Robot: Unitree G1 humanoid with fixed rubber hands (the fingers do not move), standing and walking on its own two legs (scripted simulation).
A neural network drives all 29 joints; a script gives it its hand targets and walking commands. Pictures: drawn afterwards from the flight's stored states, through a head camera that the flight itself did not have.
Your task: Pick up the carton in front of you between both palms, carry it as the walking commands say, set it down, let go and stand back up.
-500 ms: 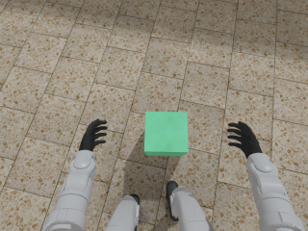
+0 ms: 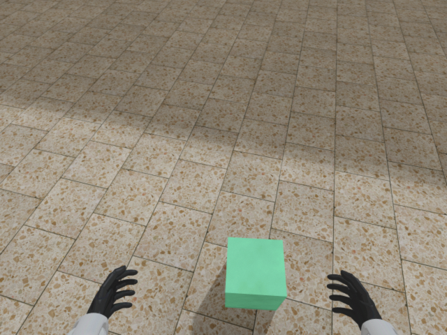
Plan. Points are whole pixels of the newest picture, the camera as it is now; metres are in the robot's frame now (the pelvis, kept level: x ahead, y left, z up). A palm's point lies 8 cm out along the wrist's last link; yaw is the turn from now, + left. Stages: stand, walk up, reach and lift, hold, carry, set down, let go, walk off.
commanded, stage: let go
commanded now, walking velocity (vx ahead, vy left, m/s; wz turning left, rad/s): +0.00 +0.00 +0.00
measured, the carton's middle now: (252, 274) +0.39 -0.09 -0.65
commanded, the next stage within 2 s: stand in 0.28 s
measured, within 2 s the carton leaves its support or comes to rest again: neither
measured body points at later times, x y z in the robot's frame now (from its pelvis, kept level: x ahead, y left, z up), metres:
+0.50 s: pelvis +0.03 -0.02 -0.01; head +0.04 -0.01 +0.44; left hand +0.15 +0.24 -0.12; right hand +0.14 -0.30 -0.10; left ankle -0.05 +0.10 -0.74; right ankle +0.01 -0.14 -0.74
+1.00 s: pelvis +0.04 -0.03 -0.03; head +0.05 -0.03 +0.42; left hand +0.18 +0.21 -0.15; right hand +0.06 -0.31 -0.14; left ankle -0.05 +0.10 -0.74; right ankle +0.01 -0.14 -0.74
